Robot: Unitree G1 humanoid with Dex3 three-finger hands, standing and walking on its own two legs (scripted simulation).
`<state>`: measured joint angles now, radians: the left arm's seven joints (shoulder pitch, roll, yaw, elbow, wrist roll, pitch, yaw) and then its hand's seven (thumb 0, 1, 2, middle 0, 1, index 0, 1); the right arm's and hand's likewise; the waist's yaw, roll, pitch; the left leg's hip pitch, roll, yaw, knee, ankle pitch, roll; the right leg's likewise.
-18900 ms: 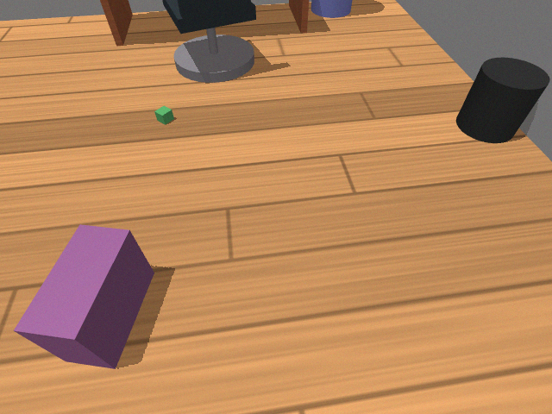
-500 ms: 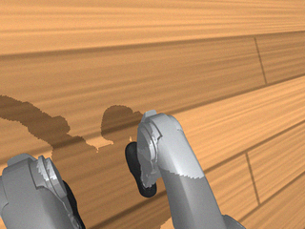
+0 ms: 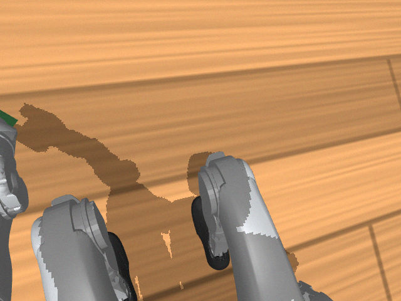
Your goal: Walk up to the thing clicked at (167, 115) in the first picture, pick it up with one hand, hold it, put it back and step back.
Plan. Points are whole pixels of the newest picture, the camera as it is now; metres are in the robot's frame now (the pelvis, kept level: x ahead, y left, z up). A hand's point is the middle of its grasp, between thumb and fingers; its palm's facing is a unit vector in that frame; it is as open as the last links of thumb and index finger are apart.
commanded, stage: lift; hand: left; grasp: from above
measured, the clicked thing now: out of the picture +0.48 +0.31 -0.18
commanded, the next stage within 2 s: hold in 1.46 s
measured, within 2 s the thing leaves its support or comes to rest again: neither
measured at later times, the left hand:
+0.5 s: hand out of the picture +0.40 +0.31 -0.01, palm faces -0.27 -0.32 -0.91, open 11.5 cm
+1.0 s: hand out of the picture +0.36 +0.28 +0.20, palm faces -0.30 -0.35 -0.89, open 11.3 cm
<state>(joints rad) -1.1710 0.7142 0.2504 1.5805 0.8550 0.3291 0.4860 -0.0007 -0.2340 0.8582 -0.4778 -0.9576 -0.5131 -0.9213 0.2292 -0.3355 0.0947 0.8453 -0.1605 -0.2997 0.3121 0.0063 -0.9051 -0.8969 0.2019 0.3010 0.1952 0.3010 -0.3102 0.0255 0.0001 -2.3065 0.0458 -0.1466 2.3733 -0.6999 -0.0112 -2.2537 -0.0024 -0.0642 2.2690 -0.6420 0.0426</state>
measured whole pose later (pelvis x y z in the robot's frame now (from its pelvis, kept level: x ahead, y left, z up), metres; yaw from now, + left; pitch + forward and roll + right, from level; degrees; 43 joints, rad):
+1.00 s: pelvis +0.04 -0.01 +0.29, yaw +7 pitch +23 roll -2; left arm -0.57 0.30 -0.10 1.01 0.70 0.58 0.30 0.00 -0.29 0.81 -0.54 -0.78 -0.58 -0.78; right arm 0.18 -0.24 0.01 0.85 0.05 -0.15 -0.04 0.01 -0.89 -0.90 0.21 0.30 0.20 0.30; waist -0.09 0.04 -0.20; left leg -1.22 0.06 -0.04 1.37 -0.55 -0.03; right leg -1.20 -0.02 -0.04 1.33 -0.53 0.00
